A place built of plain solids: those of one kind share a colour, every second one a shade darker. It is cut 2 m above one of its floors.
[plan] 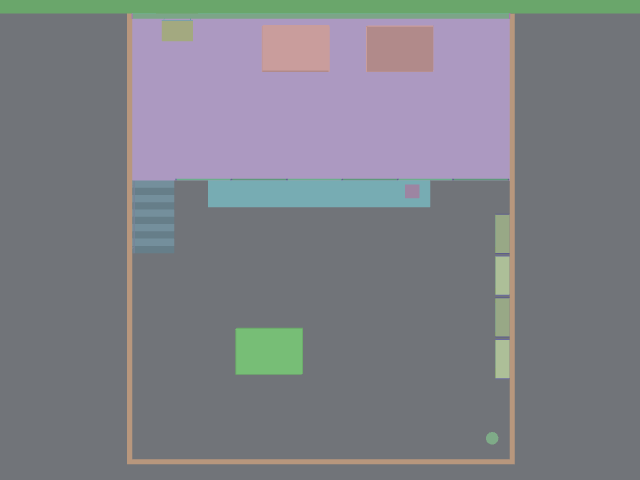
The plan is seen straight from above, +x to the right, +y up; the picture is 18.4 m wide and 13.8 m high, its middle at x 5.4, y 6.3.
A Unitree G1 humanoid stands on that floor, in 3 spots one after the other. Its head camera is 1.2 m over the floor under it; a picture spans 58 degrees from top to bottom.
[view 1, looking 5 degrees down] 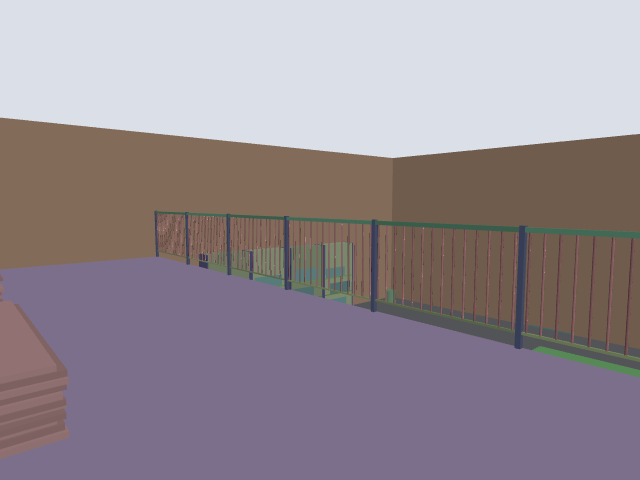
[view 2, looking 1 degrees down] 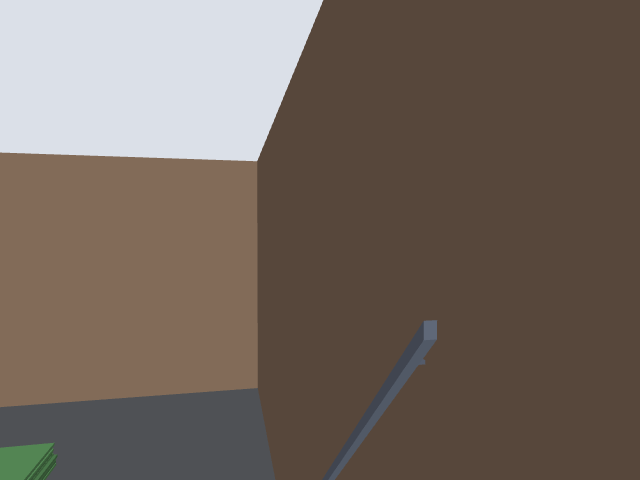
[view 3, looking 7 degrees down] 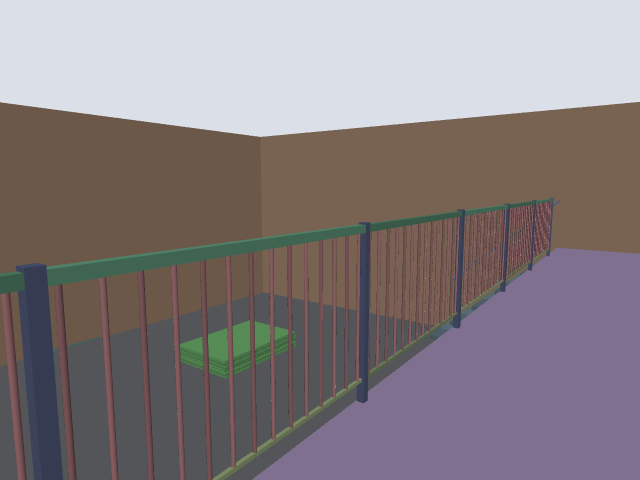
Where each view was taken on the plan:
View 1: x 1.30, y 11.56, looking -41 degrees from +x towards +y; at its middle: wall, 12.71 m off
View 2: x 0.60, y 9.11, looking -102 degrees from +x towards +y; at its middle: wall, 2.89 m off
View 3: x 9.65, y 9.21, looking -144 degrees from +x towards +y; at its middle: upper_guard_rail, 1.97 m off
